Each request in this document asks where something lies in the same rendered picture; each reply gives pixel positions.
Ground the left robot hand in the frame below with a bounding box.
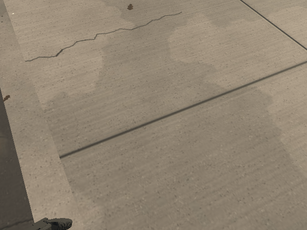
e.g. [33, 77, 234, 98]
[27, 218, 72, 230]

